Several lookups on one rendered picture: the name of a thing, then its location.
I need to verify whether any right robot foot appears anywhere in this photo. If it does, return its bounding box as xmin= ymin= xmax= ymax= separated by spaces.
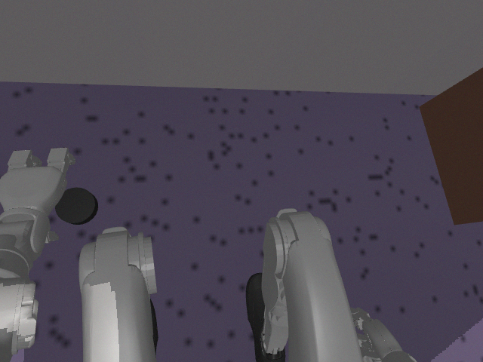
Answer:
xmin=246 ymin=273 xmax=285 ymax=362

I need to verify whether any left robot hand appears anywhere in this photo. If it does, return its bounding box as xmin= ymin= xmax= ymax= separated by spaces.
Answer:
xmin=0 ymin=148 xmax=75 ymax=244

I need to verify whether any left robot arm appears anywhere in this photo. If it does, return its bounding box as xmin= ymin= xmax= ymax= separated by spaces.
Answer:
xmin=0 ymin=208 xmax=50 ymax=362

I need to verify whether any right robot hand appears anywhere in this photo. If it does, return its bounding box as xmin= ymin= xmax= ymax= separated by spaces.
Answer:
xmin=350 ymin=308 xmax=403 ymax=362

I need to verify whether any tin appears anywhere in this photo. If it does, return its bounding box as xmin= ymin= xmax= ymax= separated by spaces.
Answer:
xmin=55 ymin=188 xmax=98 ymax=225

